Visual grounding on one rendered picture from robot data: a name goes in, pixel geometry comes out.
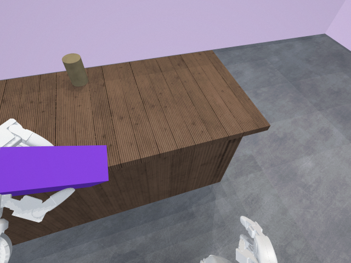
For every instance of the robot left forearm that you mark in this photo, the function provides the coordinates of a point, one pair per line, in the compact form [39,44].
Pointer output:
[5,242]

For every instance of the table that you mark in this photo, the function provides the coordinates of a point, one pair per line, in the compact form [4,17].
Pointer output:
[171,125]

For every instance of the right robot hand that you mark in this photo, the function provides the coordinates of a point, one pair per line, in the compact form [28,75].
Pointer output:
[258,251]

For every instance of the left robot hand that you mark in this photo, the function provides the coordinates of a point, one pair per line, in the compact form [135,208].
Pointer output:
[13,135]

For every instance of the sponge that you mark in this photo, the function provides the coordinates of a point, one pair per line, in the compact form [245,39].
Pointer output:
[38,169]

